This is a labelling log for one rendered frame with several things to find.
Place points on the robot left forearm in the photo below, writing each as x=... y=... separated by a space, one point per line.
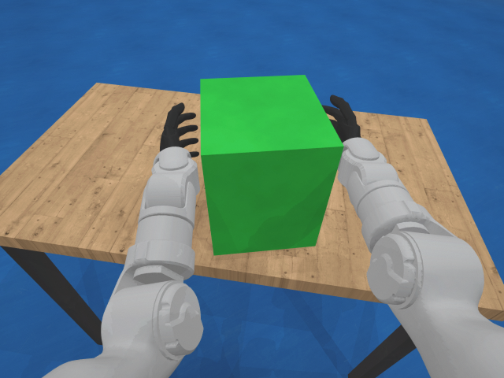
x=163 y=242

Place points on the left robot upper arm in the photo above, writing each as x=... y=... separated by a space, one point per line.
x=146 y=332

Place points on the right robot upper arm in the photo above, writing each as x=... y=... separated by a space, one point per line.
x=433 y=285

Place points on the table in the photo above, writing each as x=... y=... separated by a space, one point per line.
x=77 y=191

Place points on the right robot hand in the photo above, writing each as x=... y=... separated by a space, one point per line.
x=346 y=125

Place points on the left robot hand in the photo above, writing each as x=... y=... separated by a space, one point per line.
x=170 y=135

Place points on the robot right forearm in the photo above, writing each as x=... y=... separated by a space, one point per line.
x=379 y=197

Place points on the carton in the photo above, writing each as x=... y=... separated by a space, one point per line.
x=269 y=159

